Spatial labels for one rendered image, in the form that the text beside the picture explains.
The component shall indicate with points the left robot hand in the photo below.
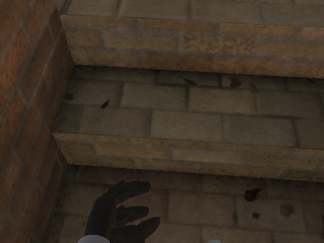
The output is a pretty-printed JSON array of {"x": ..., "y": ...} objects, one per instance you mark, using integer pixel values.
[{"x": 109, "y": 222}]

